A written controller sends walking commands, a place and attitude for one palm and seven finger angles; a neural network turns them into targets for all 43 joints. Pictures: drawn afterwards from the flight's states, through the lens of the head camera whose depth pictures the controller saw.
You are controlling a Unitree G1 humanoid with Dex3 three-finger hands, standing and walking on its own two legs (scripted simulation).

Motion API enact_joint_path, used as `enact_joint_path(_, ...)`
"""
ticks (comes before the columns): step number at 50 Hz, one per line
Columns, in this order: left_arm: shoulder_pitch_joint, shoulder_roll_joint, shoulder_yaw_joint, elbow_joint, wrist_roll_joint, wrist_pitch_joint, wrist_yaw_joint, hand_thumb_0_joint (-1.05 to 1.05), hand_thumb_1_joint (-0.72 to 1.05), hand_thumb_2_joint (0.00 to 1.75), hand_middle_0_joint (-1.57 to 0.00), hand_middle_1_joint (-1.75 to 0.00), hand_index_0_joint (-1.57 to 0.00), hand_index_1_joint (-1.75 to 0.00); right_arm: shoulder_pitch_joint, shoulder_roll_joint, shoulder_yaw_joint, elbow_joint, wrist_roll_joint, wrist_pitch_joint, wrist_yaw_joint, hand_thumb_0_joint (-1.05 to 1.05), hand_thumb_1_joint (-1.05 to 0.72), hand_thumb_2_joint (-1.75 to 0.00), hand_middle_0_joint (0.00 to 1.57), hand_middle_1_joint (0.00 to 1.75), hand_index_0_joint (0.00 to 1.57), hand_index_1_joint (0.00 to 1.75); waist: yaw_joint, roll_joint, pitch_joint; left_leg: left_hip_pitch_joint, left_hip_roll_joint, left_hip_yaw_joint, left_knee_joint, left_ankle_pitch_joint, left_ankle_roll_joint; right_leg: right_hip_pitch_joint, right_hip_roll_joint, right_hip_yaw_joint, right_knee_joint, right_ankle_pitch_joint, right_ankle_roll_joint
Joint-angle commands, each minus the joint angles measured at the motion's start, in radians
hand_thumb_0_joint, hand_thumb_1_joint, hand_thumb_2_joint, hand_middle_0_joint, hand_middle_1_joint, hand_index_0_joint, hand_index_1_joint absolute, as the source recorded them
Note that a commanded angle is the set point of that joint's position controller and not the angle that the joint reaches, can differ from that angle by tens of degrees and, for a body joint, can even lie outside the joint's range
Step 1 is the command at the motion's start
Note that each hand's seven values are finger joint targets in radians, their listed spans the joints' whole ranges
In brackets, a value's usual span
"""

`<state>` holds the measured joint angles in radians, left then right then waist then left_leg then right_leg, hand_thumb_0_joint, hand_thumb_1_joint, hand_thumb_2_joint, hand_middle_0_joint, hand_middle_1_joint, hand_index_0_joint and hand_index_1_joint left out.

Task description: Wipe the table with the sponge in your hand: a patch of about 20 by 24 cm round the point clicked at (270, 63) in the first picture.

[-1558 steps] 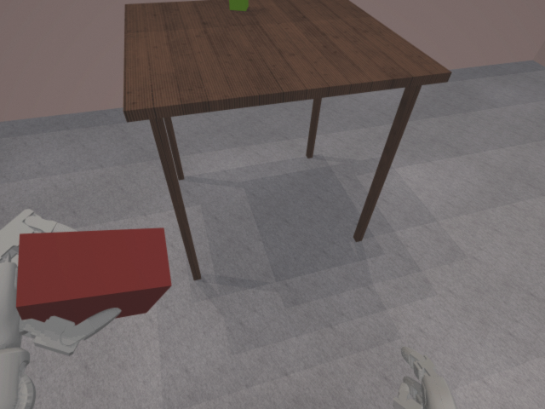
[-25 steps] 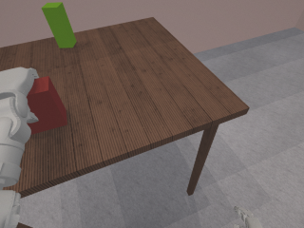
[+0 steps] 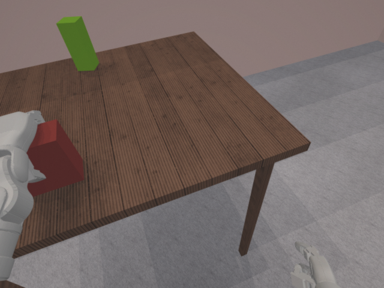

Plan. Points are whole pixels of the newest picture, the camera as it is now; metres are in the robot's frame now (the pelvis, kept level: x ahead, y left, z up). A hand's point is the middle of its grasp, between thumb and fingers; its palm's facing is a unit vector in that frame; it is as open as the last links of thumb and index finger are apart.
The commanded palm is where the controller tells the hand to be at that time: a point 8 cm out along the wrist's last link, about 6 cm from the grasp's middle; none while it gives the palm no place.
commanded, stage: wipe back along the first lane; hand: left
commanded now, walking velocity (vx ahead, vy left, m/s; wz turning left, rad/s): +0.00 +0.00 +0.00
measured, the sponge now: (42, 167) +0.30 +0.36 +0.11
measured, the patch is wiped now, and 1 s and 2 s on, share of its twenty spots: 1.00 1.00 1.00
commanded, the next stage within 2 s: lift the sponge slowly off the table in 0.56 s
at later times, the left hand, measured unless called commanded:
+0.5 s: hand (24, 172) +0.25 +0.33 +0.16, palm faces +0.12 +0.00 -0.99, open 10.5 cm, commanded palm +0.20 +0.32 +0.18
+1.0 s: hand (27, 179) +0.23 +0.32 +0.16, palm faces +0.11 -0.02 -0.99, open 10.5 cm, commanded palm +0.19 +0.31 +0.21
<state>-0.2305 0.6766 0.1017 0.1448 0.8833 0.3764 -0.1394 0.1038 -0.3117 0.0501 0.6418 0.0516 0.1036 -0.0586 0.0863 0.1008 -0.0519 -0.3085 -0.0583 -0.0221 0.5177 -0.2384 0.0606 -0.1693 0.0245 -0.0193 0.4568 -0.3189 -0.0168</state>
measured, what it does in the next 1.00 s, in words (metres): stands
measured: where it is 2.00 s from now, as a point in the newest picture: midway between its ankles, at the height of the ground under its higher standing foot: outside the picture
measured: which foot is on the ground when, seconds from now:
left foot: down 0.00-1.00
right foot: down 0.00-1.00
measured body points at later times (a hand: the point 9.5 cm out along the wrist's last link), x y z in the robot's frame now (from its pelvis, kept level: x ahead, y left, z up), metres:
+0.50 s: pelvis -0.01 -0.01 +0.00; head -0.01 -0.05 +0.45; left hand +0.24 +0.33 +0.22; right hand +0.23 -0.22 -0.09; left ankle +0.02 +0.08 -0.74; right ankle -0.05 -0.11 -0.74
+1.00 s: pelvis -0.02 -0.01 +0.00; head -0.03 -0.05 +0.45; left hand +0.22 +0.32 +0.22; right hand +0.23 -0.20 -0.08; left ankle +0.02 +0.08 -0.74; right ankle -0.05 -0.11 -0.74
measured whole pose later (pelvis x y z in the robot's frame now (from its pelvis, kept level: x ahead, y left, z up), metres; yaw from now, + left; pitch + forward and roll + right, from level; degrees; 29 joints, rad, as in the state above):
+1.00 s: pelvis -0.02 -0.01 +0.00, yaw +0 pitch -1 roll -1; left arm -0.03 0.63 0.04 -0.17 0.87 0.50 -0.14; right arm 0.04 -0.28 0.09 0.64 0.05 0.05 -0.06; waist 0.13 0.11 -0.04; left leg -0.27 -0.05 -0.02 0.51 -0.22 0.05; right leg -0.14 0.03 -0.02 0.47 -0.31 -0.03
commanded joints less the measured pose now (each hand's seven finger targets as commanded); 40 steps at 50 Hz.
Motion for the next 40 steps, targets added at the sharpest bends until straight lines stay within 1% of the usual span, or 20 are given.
enact_joint_path(1, -0.035, 0.199, 0.056, -0.108, -0.011, 0.013, -0.029, 0.0, 0.1, 1.3, -1.2, -1.6, -1.2, -1.6, -0.158, -0.116, -0.044, -0.153, 0.003, -0.052, -0.01, 0.0, -0.9, -0.9, 0.2, 0.3, 0.2, 0.3, 0.013, -0.096, -0.169, 0.135, 0.026, -0.017, -0.038, 0.328, -0.009, 0.019, 0.015, -0.008, -0.024, 0.348, -0.032)
enact_joint_path(2, -0.019, 0.192, 0.06, -0.166, -0.018, 0.012, -0.03, 0.0, 0.1, 1.3, -1.2, -1.6, -1.2, -1.6, -0.168, -0.114, -0.042, -0.165, 0.0, -0.057, -0.004, 0.0, -0.9, -0.9, 0.2, 0.3, 0.2, 0.3, 0.02, -0.068, -0.201, 0.157, 0.027, -0.018, -0.033, 0.346, -0.007, 0.04, 0.009, 0.002, -0.019, 0.368, -0.035)
enact_joint_path(4, 0.05, 0.153, 0.046, -0.162, -0.029, 0.024, -0.027, 0.0, 0.1, 1.3, -1.2, -1.6, -1.2, -1.6, -0.166, -0.104, -0.039, -0.162, 0.004, -0.058, -0.002, 0.0, -0.9, -0.9, 0.2, 0.3, 0.2, 0.3, 0.013, -0.102, -0.165, 0.139, 0.027, -0.015, -0.024, 0.378, -0.006, 0.032, 0.011, -0.009, -0.012, 0.396, -0.028)
enact_joint_path(8, 0.113, 0.2, 0.103, -0.289, -0.052, 0.034, -0.021, 0.0, 0.1, 1.3, -1.2, -1.6, -1.2, -1.6, -0.191, -0.101, -0.038, -0.176, 0.0, -0.061, 0.006, 0.0, -0.9, -0.9, 0.2, 0.3, 0.2, 0.3, 0.036, -0.089, -0.189, 0.141, 0.022, -0.009, -0.012, 0.378, -0.007, 0.066, 0.0, 0.006, 0.002, 0.439, -0.025)
enact_joint_path(9, 0.156, 0.182, 0.102, -0.245, -0.059, 0.042, -0.016, 0.0, 0.1, 1.3, -1.2, -1.6, -1.2, -1.6, -0.182, -0.1, -0.036, -0.165, 0.001, -0.06, 0.004, 0.0, -0.9, -0.9, 0.2, 0.3, 0.2, 0.3, 0.025, -0.124, -0.15, 0.123, 0.024, -0.007, -0.017, 0.37, -0.009, 0.052, 0.006, -0.002, -0.001, 0.433, -0.022)
enact_joint_path(13, 0.114, 0.17, 0.079, -0.341, -0.061, 0.056, -0.004, 0.0, 0.1, 1.3, -1.2, -1.6, -1.2, -1.6, -0.208, -0.097, -0.031, -0.182, 0.004, -0.069, 0.004, 0.0, -0.9, -0.9, 0.2, 0.3, 0.2, 0.3, 0.031, -0.078, -0.146, 0.129, 0.022, -0.009, -0.025, 0.313, -0.01, 0.033, 0.004, 0.003, -0.01, 0.363, -0.024)
enact_joint_path(15, 0.172, 0.152, 0.075, -0.292, -0.059, 0.074, 0.0, 0.0, 0.1, 1.3, -1.2, -1.6, -1.2, -1.6, -0.201, -0.102, -0.035, -0.162, 0.003, -0.063, -0.001, 0.0, -0.9, -0.9, 0.2, 0.3, 0.2, 0.3, 0.026, -0.115, -0.101, 0.108, 0.024, -0.008, -0.038, 0.288, -0.014, 0.016, 0.012, -0.003, -0.019, 0.346, -0.021)
enact_joint_path(18, 0.11, 0.16, 0.062, -0.342, -0.047, 0.086, 0.005, 0.0, 0.1, 1.3, -1.2, -1.6, -1.2, -1.6, -0.218, -0.097, -0.027, -0.175, 0.005, -0.077, -0.003, 0.0, -0.9, -0.9, 0.2, 0.3, 0.2, 0.3, 0.031, -0.082, -0.14, 0.124, 0.024, -0.012, -0.031, 0.274, -0.012, 0.021, 0.007, 0.005, -0.015, 0.315, -0.027)
enact_joint_path(19, 0.152, 0.11, 0.029, -0.29, -0.054, 0.096, 0.002, 0.0, 0.1, 1.3, -1.2, -1.6, -1.2, -1.6, -0.213, -0.092, -0.026, -0.164, 0.004, -0.074, -0.005, 0.0, -0.9, -0.9, 0.2, 0.3, 0.2, 0.3, 0.02, -0.109, -0.108, 0.111, 0.022, -0.01, -0.037, 0.269, -0.011, 0.013, 0.012, -0.001, -0.019, 0.321, -0.025)
enact_joint_path(23, 0.138, 0.139, 0.044, -0.368, -0.052, 0.101, -0.006, 0.0, 0.1, 1.3, -1.2, -1.6, -1.2, -1.6, -0.235, -0.089, -0.021, -0.182, 0.005, -0.081, -0.004, 0.0, -0.9, -0.9, 0.2, 0.3, 0.2, 0.3, 0.038, -0.081, -0.153, 0.125, 0.022, -0.011, -0.037, 0.252, -0.012, 0.036, 0.004, 0.01, -0.016, 0.299, -0.026)
enact_joint_path(24, 0.19, 0.086, 0.012, -0.324, -0.062, 0.108, -0.009, 0.0, 0.1, 1.3, -1.2, -1.6, -1.2, -1.6, -0.228, -0.084, -0.02, -0.172, 0.006, -0.078, -0.005, 0.0, -0.9, -0.9, 0.2, 0.3, 0.2, 0.3, 0.023, -0.103, -0.102, 0.112, 0.026, -0.012, -0.045, 0.248, -0.012, 0.013, 0.012, -0.004, -0.021, 0.295, -0.023)
enact_joint_path(25, 0.202, 0.091, 0.015, -0.346, -0.064, 0.109, -0.013, 0.0, 0.1, 1.3, -1.2, -1.6, -1.2, -1.6, -0.23, -0.09, -0.024, -0.173, 0.008, -0.076, -0.003, 0.0, -0.9, -0.9, 0.2, 0.3, 0.2, 0.3, 0.025, -0.092, -0.091, 0.11, 0.029, -0.013, -0.056, 0.228, -0.016, 0.007, 0.014, -0.005, -0.029, 0.278, -0.022)
enact_joint_path(27, 0.21, 0.091, 0.024, -0.435, -0.065, 0.102, -0.01, 0.0, 0.1, 1.3, -1.2, -1.6, -1.2, -1.6, -0.254, -0.081, -0.02, -0.199, 0.008, -0.088, 0.002, 0.0, -0.9, -0.9, 0.2, 0.3, 0.2, 0.3, 0.037, -0.06, -0.14, 0.138, 0.031, -0.016, -0.053, 0.229, -0.013, 0.025, 0.014, 0.01, -0.024, 0.275, -0.027)
enact_joint_path(30, 0.269, 0.05, -0.001, -0.424, -0.07, 0.114, -0.005, 0.0, 0.1, 1.3, -1.2, -1.6, -1.2, -1.6, -0.243, -0.081, -0.021, -0.187, 0.008, -0.087, 0.006, 0.0, -0.9, -0.9, 0.2, 0.3, 0.2, 0.3, 0.033, -0.091, -0.091, 0.115, 0.034, -0.018, -0.062, 0.23, -0.017, 0.01, 0.014, -0.007, -0.028, 0.275, -0.023)
enact_joint_path(31, 0.274, 0.075, 0.023, -0.455, -0.076, 0.112, -0.002, 0.0, 0.1, 1.3, -1.2, -1.6, -1.2, -1.6, -0.253, -0.081, -0.023, -0.193, 0.006, -0.086, 0.005, 0.0, -0.9, -0.9, 0.2, 0.3, 0.2, 0.3, 0.042, -0.102, -0.101, 0.117, 0.032, -0.016, -0.065, 0.216, -0.016, 0.02, 0.013, -0.004, -0.027, 0.267, -0.021)
enact_joint_path(33, 0.23, 0.088, 0.027, -0.473, -0.064, 0.119, 0.011, 0.0, 0.1, 1.3, -1.2, -1.6, -1.2, -1.6, -0.26, -0.077, -0.014, -0.202, 0.007, -0.098, 0.006, 0.0, -0.9, -0.9, 0.2, 0.3, 0.2, 0.3, 0.049, -0.092, -0.116, 0.115, 0.033, -0.017, -0.058, 0.209, -0.017, 0.021, 0.008, 0.003, -0.022, 0.242, -0.026)
enact_joint_path(34, 0.234, 0.055, 0.004, -0.409, -0.063, 0.128, 0.014, 0.0, 0.1, 1.3, -1.2, -1.6, -1.2, -1.6, -0.25, -0.076, -0.015, -0.176, 0.006, -0.094, 0.002, 0.0, -0.9, -0.9, 0.2, 0.3, 0.2, 0.3, 0.029, -0.109, -0.058, 0.105, 0.036, -0.017, -0.067, 0.197, -0.019, -0.012, 0.017, -0.005, -0.034, 0.23, -0.024)
enact_joint_path(37, 0.152, 0.134, 0.056, -0.455, -0.051, 0.13, 0.026, 0.0, 0.1, 1.3, -1.2, -1.6, -1.2, -1.6, -0.273, -0.083, -0.015, -0.184, 0.003, -0.1, -0.002, 0.0, -0.9, -0.9, 0.2, 0.3, 0.2, 0.3, 0.045, -0.094, -0.105, 0.126, 0.032, -0.018, -0.072, 0.179, -0.02, 0.012, 0.017, 0.017, -0.041, 0.216, -0.028)
enact_joint_path(38, 0.105, 0.131, 0.04, -0.445, -0.043, 0.135, 0.026, 0.0, 0.1, 1.3, -1.2, -1.6, -1.2, -1.6, -0.27, -0.081, -0.012, -0.183, 0.005, -0.103, -0.006, 0.0, -0.9, -0.9, 0.2, 0.3, 0.2, 0.3, 0.05, -0.1, -0.128, 0.123, 0.029, -0.018, -0.065, 0.198, -0.019, 0.02, 0.009, 0.007, -0.032, 0.218, -0.028)
enact_joint_path(40, 0.112, 0.099, 0.007, -0.383, -0.04, 0.147, 0.018, 0.0, 0.1, 1.3, -1.2, -1.6, -1.2, -1.6, -0.262, -0.083, -0.015, -0.159, 0.006, -0.094, -0.009, 0.0, -0.9, -0.9, 0.2, 0.3, 0.2, 0.3, 0.035, -0.08, -0.076, 0.114, 0.031, -0.016, -0.086, 0.174, -0.024, -0.004, 0.017, -0.002, -0.049, 0.198, -0.027)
